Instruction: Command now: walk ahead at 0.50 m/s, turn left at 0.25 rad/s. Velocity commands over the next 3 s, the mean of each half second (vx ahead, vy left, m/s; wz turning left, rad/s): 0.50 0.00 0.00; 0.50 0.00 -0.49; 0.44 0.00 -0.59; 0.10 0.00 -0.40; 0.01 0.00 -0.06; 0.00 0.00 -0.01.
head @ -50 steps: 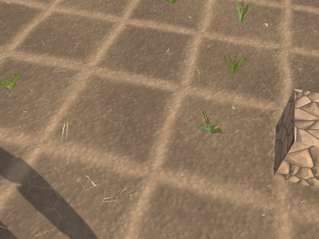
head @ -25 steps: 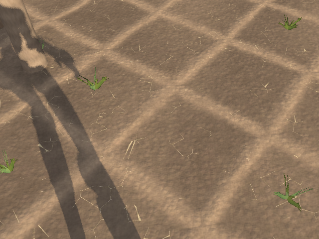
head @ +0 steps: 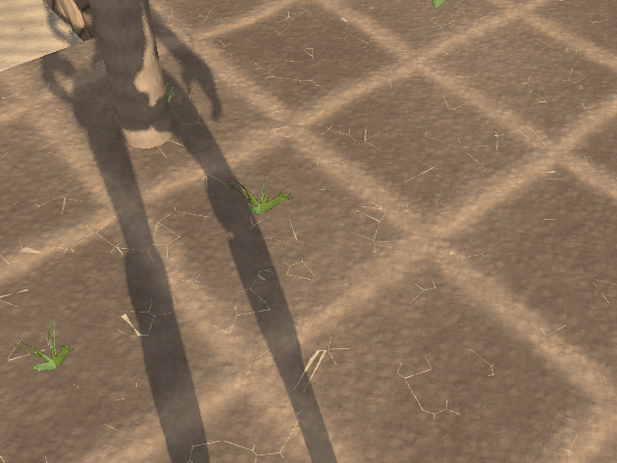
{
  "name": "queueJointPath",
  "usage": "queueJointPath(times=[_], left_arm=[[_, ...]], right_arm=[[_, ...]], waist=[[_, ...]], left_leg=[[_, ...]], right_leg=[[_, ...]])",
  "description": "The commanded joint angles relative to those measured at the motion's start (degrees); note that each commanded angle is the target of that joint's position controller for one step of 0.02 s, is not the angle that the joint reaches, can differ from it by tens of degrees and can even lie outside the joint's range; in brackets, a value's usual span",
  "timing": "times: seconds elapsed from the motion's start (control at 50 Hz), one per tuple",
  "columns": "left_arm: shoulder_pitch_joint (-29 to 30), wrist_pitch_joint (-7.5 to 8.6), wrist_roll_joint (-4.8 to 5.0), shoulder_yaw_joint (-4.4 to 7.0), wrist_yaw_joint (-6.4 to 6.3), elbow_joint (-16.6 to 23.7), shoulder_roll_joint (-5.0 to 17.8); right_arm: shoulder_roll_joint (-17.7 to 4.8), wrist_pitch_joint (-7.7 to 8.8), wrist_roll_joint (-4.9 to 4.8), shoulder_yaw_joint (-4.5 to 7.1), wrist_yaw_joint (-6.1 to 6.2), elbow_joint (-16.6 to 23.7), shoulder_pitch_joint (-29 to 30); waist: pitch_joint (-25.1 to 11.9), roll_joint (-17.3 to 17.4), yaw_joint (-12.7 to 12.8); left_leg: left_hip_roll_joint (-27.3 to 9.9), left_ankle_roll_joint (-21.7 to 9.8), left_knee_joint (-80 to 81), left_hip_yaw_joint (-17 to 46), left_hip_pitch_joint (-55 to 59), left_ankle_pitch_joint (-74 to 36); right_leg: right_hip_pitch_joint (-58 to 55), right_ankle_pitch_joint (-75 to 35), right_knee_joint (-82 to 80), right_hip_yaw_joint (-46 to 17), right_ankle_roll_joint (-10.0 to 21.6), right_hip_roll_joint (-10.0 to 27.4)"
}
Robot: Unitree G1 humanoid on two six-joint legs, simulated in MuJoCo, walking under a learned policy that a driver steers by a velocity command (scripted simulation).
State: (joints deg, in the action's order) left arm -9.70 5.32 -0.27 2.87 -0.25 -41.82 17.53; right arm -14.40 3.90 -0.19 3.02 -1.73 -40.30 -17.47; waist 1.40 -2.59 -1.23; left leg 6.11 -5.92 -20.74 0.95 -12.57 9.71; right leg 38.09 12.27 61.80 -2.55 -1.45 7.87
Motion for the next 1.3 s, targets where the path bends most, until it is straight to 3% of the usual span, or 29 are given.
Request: queueJointPath(times=[0.02, 0.12, 0.22, 0.28, 0.3, 0.32, 0.34, 0.36, 0.38, 0.4, 0.42, 0.44, 0.52, 0.64, 0.72, 0.78, 0.8, 0.82, 0.84, 0.86, 0.88, 0.9, 0.92, 0.96, 1.06, 1.14, 1.22, 1.28, 1.3], left_arm=[[-0.2, -0.21, -0.35, 0.92, -0.23, 3.0, 3.2], [8.7, 0.62, 0.5, 0.15, 1.13, 5.0, 1.4], [13.9, 1.56, 0.82, 0.08, 3.03, 7.8, 1.9], [8.8, 1.72, 0.83, 0.75, 3.33, 7.0, 3.5], [2.8, 1.65, 0.74, 1.58, 3.04, 5.4, 5.0], [-5.8, 1.5, 0.53, 2.57, 2.65, 3.3, 7.5], [-14.0, 1.41, -0.55, 3.66, 2.29, 2.5, 12.6], [-16.6, 1.03, 0.75, 3.58, 2.67, 0.9, 11.4], [-14.0, 0.61, 1.66, 2.49, 2.49, 1.6, 7.8], [-10.1, 0.06, 1.23, 2.08, 2.13, 2.7, 6.4], [-7.0, -0.23, 0.68, 1.9, 2.09, 3.3, 6.1], [-5.4, -0.15, 0.27, 1.48, 2.08, 3.9, 4.9], [-4.7, 0.17, 0.7, 1.83, 1.65, 4.1, 5.8], [-9.7, -0.99, 1.64, 2.73, 0.01, 2.4, 7.9], [-12.8, -1.99, 2.01, 2.88, -0.4, 1.6, 7.9], [-11.2, -2.7, 1.82, 2.99, -0.65, 2.1, 7.6], [-10.7, -2.74, 1.62, 2.45, -0.6, 2.6, 5.8], [-9.7, -2.46, 0.99, 1.23, -0.39, 3.8, 2.4], [-16.4, -1.77, 1.84, -0.04, -0.41, 5.6, -1.4], [-17.0, -1.54, 2.67, 0.71, -0.55, 5.3, 3.6], [-12.3, -1.88, 2.52, 1.8, -0.54, 5.1, 7.2], [-9.3, -2.28, 1.92, 1.99, -0.53, 5.6, 7.1], [-7.6, -2.49, 1.44, 2.11, -0.31, 6.2, 6.4], [-7.4, -3.16, 1.87, 2.09, 0.37, 6.8, 4.4], [-3.5, -3.85, 1.43, 1.38, 0.85, 8.8, 2.0], [3.1, -3.23, 1.47, 0.8, 2.19, 10.4, 0.9], [8.7, -3.25, 1.79, 0.79, 3.5, 13.0, 1.2], [6.6, -3.63, 1.3, 1.98, 3.79, 13.7, 3.6], [1.1, -3.85, 1.14, 3.09, 3.61, 12.5, 5.4]], right_arm=[[-8.2, 1.34, -0.08, 2.03, 1.07, 2.5, 1.0], [-9.3, 0.92, -0.58, 1.91, 1.69, -0.4, -3.2], [-10.1, 0.0, -0.76, 2.11, 2.04, -3.3, -6.9], [-11.5, -0.63, -0.69, 2.49, 2.37, -3.5, -5.1], [-11.8, -0.84, -0.5, 2.47, 2.42, -3.3, -3.8], [-10.7, -0.84, 0.01, 1.92, 2.55, -2.8, -3.3], [-6.4, -0.14, 0.89, 0.55, 2.47, -1.3, -8.1], [-4.2, 1.08, 0.57, -0.41, 1.92, -2.2, -11.4], [-9.3, 2.18, -0.42, 0.62, 1.31, -1.1, -6.7], [-9.8, 2.9, -1.4, 0.63, 0.94, 0.7, -0.4], [-9.0, 3.26, -0.71, 0.47, 1.0, 1.5, 2.6], [-9.0, 3.09, 0.41, 0.9, 1.29, 1.6, 3.2], [-6.5, 1.55, 1.14, 0.7, 2.13, 1.9, 1.3], [-4.4, 2.07, 0.62, -0.16, 1.83, 4.8, 14.5], [-6.2, 3.12, -0.24, 0.48, 0.93, 6.3, 19.3], [-8.1, 3.92, -0.51, 1.63, 0.79, 5.5, 15.1], [-9.3, 4.11, -0.19, 2.39, 1.14, 4.4, 10.5], [-12.3, 4.24, 0.75, 3.33, 1.73, 3.6, 2.2], [-17.2, 3.31, 1.39, 4.62, 1.96, 2.1, -3.7], [-13.7, 2.87, 0.32, 4.1, 1.55, 1.4, -4.8], [-9.7, 2.7, 0.11, 3.01, 1.63, 2.0, -2.6], [-8.2, 2.42, 0.38, 2.38, 1.62, 2.2, 0.2], [-6.7, 2.18, 0.5, 1.84, 1.55, 2.0, 2.6], [-5.9, 2.29, 0.84, 1.54, 1.56, 1.3, 4.6], [-9.0, 2.88, 0.71, 2.64, 1.7, -1.5, 3.9], [-10.8, 2.19, 0.29, 2.85, 2.03, -3.2, 2.9], [-13.0, 1.2, -0.82, 3.4, 2.02, -5.0, 0.3], [-15.3, 0.19, -1.56, 4.17, 2.32, -5.4, 0.4], [-16.0, -0.25, -1.76, 4.37, 2.54, -5.3, 0.8]], waist=[[-2.2, 5.1, 1.2], [0.5, 6.1, -2.9], [2.5, 6.4, -4.3], [-0.5, 8.3, -0.9], [-4.5, 8.2, 2.5], [-10.9, 6.9, 6.4], [-20.8, -3.5, 6.5], [-25.9, -15.6, 5.8], [-19.4, -9.5, 6.7], [-11.7, -4.0, 6.5], [-5.8, 1.3, 4.6], [-4.1, 2.6, 2.9], [-3.4, -0.9, -0.2], [-1.4, -2.0, 4.2], [-1.6, -2.7, 5.4], [-2.8, -4.7, 2.1], [-5.3, -4.4, -0.3], [-12.0, 0.2, -4.2], [-19.2, 16.5, -2.4], [-17.6, 18.1, -3.0], [-10.5, 11.8, -4.1], [-6.4, 8.3, -3.2], [-3.3, 7.8, -2.1], [-1.0, 10.0, -0.1], [-0.2, 7.3, 0.1], [1.0, 6.4, -2.1], [3.0, 6.4, -3.4], [0.5, 8.2, -0.6], [-2.9, 8.2, 2.9]], left_leg=[[-14.6, -9.3, 9.7, 10.1, 2.0, -20.5], [-14.5, -6.8, 10.1, 8.6, 5.8, -12.3], [-18.8, -6.5, 5.7, 11.4, 14.9, -15.0], [-18.7, -4.4, 0.1, 10.2, 17.0, -30.2], [-16.7, -3.2, -6.7, 7.7, 16.3, -40.7], [-13.9, -1.4, -18.0, 4.9, 11.0, -41.1], [-7.6, 2.3, -39.5, 2.0, -8.0, -20.9], [-0.4, 5.1, -54.1, 3.8, -23.1, 20.2], [-4.5, 4.5, -58.6, 7.6, -30.4, 19.8], [-7.0, 4.1, -57.2, 6.1, -32.0, 15.3], [-9.0, 4.1, -52.4, 4.7, -31.0, 11.6], [-10.7, 4.3, -47.8, 4.8, -27.9, 9.1], [-11.1, 7.3, -38.0, 3.2, -22.4, 6.0], [-7.8, 9.2, -15.6, 2.9, -18.2, -12.4], [-5.9, 8.6, -8.5, 4.1, -14.9, -11.0], [-5.6, 6.3, -4.1, 3.6, -7.3, -6.0], [-7.0, 4.6, -2.3, 3.7, 0.6, -5.6], [-15.8, 0.8, -3.3, 11.3, 13.9, -3.2], [-28.7, -8.1, -1.2, 33.1, 32.6, 4.4], [-31.4, -9.8, 2.1, 43.1, 32.1, 16.2], [-28.6, -7.3, 3.1, 35.5, 25.9, 17.1], [-25.9, -5.4, 3.9, 27.6, 19.5, 11.2], [-23.4, -4.7, 5.5, 22.2, 14.3, 5.8], [-20.6, -3.8, 8.6, 14.5, 7.5, -0.1], [-21.2, -5.4, 11.5, 4.5, 6.9, -11.7], [-20.1, -3.5, 11.2, -2.9, 8.4, -13.8], [-22.0, -2.0, 9.9, -6.1, 13.1, -14.8], [-22.5, -0.3, 1.1, -9.5, 16.3, -36.5], [-21.5, 0.7, -7.4, -11.2, 15.8, -45.0]], right_leg=[[2.0, -9.0, -6.9, 0.1, -1.2, 0.5], [1.0, -21.0, -24.0, 1.3, 0.0, -2.2], [3.6, -14.6, -30.7, 1.4, 2.8, -4.1], [-5.4, -8.1, -32.8, 3.9, 5.5, -7.0], [-14.3, -9.0, -34.0, 6.0, 7.2, -9.2], [-28.2, -12.9, -32.6, 3.8, 9.7, -7.1], [-51.2, -14.3, -31.4, -16.8, 17.5, 6.3], [-61.8, -5.8, -40.7, -40.0, 24.2, 13.7], [-58.5, 3.7, -43.3, -38.7, 21.2, 12.0], [-50.0, 3.4, -44.2, -30.5, 18.8, 9.6], [-40.8, -1.9, -45.8, -24.9, 17.8, 7.3], [-35.2, -7.3, -47.2, -21.8, 17.0, 5.3], [-26.2, -14.7, -50.7, -15.7, 18.2, 1.9], [-22.9, -9.6, -49.6, -12.1, 14.5, -1.5], [-26.9, -5.3, -45.4, -17.5, 13.6, 0.1], [-28.5, -5.3, -39.8, -21.3, 11.7, -0.1], [-26.6, -6.1, -35.0, -20.1, 10.0, -2.5], [-20.3, -2.1, -21.0, -15.7, 7.8, -5.7], [-1.2, 17.5, -3.4, -6.8, 4.1, -13.4], [8.1, 21.7, 6.8, -6.6, 3.2, -9.5], [10.2, 16.5, 10.6, -7.1, 2.7, -7.2], [9.0, 12.1, 10.7, -5.5, 2.2, -5.5], [7.7, 8.9, 8.5, -5.1, 1.8, -4.2], [3.8, 5.7, 6.1, -3.9, 1.5, -2.2], [5.3, -2.5, -2.0, -3.0, 0.1, -1.2], [2.4, -12.7, -14.8, 0.0, 1.1, -1.9], [0.9, -10.4, -22.2, 3.0, 3.4, -2.8], [-6.5, -1.9, -24.8, 7.2, 6.7, -6.9], [-14.3, -1.3, -26.7, 8.9, 8.3, -9.6]])
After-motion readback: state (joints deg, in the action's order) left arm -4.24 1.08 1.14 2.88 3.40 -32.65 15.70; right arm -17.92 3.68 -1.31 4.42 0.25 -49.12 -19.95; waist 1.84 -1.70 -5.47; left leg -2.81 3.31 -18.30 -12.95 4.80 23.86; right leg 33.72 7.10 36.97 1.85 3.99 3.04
